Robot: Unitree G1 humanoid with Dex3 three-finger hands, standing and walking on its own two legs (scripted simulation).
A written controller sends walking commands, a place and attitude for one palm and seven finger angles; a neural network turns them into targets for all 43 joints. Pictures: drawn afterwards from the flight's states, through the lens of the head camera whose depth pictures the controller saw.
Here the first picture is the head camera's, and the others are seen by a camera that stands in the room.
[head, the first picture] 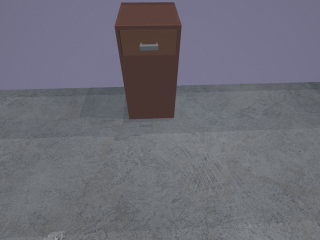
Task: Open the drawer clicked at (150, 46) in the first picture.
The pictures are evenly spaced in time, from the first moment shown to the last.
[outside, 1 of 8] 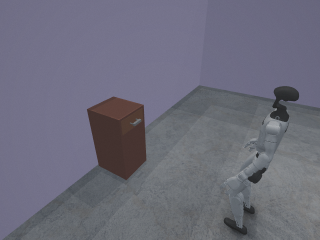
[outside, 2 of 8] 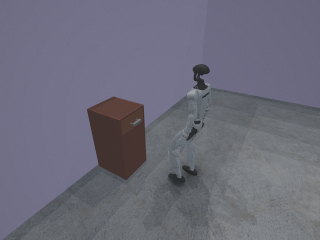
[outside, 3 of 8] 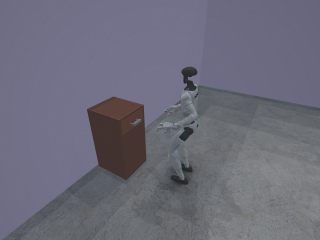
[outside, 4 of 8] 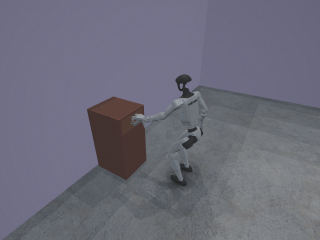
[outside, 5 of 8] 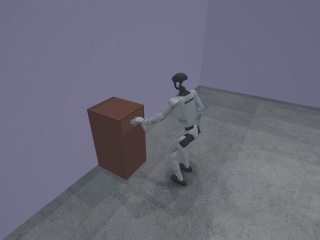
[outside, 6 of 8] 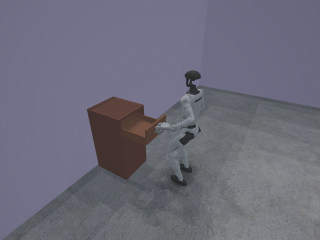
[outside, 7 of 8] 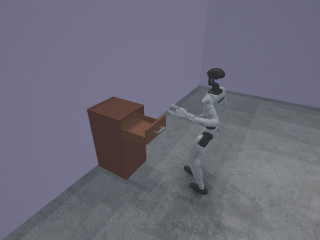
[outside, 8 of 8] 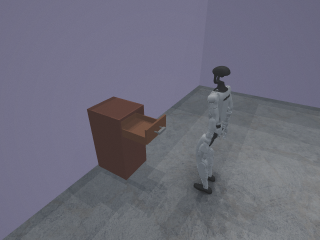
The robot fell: no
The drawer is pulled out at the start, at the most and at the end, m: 0.00 0.30 0.30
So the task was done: yes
